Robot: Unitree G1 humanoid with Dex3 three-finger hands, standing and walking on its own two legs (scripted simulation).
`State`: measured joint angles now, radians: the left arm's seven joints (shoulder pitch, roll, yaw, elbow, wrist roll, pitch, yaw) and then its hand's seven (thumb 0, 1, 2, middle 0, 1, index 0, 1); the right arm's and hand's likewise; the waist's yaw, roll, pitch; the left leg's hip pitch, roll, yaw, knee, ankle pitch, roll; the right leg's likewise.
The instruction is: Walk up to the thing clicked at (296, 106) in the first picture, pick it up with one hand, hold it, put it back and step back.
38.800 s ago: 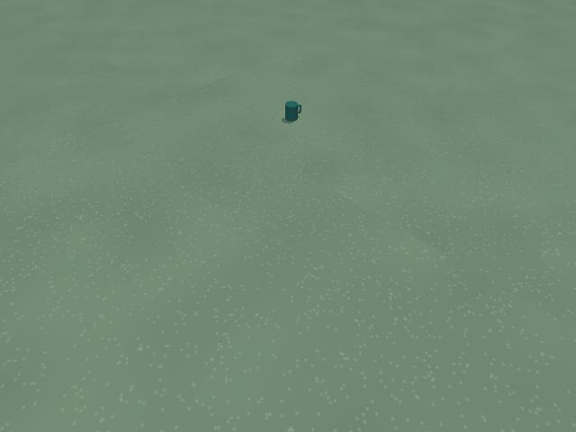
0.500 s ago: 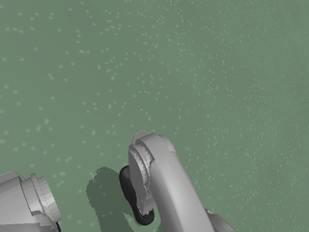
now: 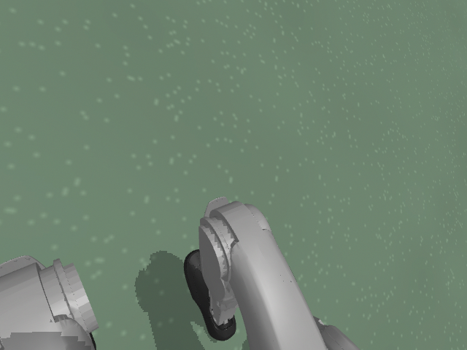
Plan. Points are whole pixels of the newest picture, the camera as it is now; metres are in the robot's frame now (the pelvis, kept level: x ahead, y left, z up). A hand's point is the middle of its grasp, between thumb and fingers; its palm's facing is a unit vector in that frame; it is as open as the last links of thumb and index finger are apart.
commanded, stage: settle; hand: left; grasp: from above
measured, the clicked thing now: out of the picture +0.48 +0.38 -0.26
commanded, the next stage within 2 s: lift in 0.68 s
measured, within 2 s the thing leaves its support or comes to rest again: leaves its support in 0.18 s
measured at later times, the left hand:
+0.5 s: hand out of the picture +0.45 +0.39 -0.15, palm faces -0.44 -0.13 -0.89, open 11.2 cm
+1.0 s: hand out of the picture +0.44 +0.37 -0.10, palm faces -0.42 -0.17 -0.89, open 11.1 cm
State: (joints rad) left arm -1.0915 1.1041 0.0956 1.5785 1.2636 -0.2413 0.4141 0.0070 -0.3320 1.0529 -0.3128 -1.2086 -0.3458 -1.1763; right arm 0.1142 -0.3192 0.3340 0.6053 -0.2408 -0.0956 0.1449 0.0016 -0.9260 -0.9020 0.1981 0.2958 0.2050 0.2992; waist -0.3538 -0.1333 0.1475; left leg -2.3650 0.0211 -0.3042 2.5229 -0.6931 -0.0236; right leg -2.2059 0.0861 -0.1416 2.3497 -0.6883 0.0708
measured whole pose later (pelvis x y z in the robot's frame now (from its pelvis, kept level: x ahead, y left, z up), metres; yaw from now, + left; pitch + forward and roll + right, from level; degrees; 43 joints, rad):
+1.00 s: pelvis -0.01 -0.01 +0.04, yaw +6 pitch +34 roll -11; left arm -0.95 0.87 0.09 1.15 1.15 -0.16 0.09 0.01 -0.23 0.82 -0.46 -0.96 -0.51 -0.91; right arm 0.20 -0.29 0.13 0.61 -0.10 0.07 0.09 0.00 -0.93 -0.90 0.20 0.30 0.21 0.30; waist -0.26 -0.02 -0.01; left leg -2.31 0.02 -0.18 2.33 -0.62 -0.01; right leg -2.18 0.03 -0.06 2.23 -0.66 0.05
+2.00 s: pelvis +0.02 -0.01 +0.33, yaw +14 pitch +19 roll -3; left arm -0.36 0.52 -0.09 0.76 0.96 -0.04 0.01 0.01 -0.18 0.76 -0.46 -0.90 -0.51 -0.86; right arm 0.22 -0.24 0.00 0.69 0.03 0.01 -0.06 0.01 -0.90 -0.90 0.20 0.30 0.21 0.30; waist -0.09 0.04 -0.14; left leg -1.20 0.06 -0.05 1.36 -0.50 -0.02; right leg -1.14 0.00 -0.01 1.32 -0.51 0.04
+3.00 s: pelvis +0.08 +0.01 +0.44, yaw +14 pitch +7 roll -1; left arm -0.29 0.40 -0.17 0.78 1.00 0.04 0.06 0.01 -0.18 0.76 -0.47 -0.89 -0.53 -0.85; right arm 0.24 -0.25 -0.06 0.74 0.03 0.01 -0.03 0.01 -0.90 -0.89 0.20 0.30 0.21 0.30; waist -0.05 0.03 -0.06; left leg -0.47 0.04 0.02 0.69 -0.33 -0.01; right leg -0.44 -0.02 0.03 0.66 -0.34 0.04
